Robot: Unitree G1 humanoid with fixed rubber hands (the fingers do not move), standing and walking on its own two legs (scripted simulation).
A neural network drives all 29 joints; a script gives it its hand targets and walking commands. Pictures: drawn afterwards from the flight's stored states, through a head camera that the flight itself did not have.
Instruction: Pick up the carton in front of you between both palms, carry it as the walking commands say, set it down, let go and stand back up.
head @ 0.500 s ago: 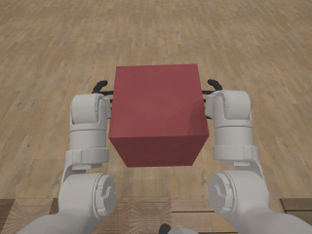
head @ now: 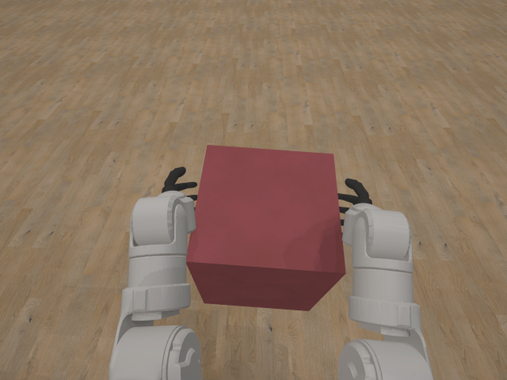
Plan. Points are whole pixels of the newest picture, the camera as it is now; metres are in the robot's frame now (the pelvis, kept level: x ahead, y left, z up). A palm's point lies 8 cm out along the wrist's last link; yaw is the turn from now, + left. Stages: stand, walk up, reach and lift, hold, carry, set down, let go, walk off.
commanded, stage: carry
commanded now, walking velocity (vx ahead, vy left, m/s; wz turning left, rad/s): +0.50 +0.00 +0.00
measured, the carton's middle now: (262, 235) +0.36 +0.01 +0.02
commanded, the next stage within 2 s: none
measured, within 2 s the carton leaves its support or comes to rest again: neither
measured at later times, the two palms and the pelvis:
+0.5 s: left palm (234, 112) +0.66 +0.08 +0.09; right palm (357, 113) +0.66 -0.20 +0.09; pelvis +0.29 -0.03 -0.05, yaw -3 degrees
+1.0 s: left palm (230, 62) +0.97 +0.12 +0.07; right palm (323, 68) +0.94 -0.16 +0.07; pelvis +0.57 +0.01 -0.03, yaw -2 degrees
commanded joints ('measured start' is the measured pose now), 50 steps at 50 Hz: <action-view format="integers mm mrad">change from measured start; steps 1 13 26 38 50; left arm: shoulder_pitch -614 -642 -1051 -868 -801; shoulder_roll -1062 -975 -1003 -1100 -1025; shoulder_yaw -671 -695 -496 -491 -572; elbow -157 -40 85 193 9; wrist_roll -490 -417 -557 -521 -434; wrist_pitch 51 -21 -54 -22 -2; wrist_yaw -460 -400 -381 -442 -349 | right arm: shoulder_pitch -656 -813 -1034 -941 -955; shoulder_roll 1043 1031 1029 1008 1050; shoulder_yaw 669 733 425 475 567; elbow -135 28 251 148 19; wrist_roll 515 636 575 498 598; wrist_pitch -19 -20 -68 -79 -3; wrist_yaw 322 388 296 279 335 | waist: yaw -97 -112 39 -88 -90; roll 213 138 -25 137 181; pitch -416 -227 -393 -534 -422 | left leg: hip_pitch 860 339 -321 754 733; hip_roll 403 228 118 294 312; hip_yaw -625 -237 -171 -323 -275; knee -11 -92 648 52 -86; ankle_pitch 259 -109 -572 119 263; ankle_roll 231 100 -47 89 101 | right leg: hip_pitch -664 -340 164 -385 -588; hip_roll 11 -22 -349 -112 -70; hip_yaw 126 11 421 4 12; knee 665 -98 -171 415 174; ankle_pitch -19 654 499 462 213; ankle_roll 68 37 -201 83 84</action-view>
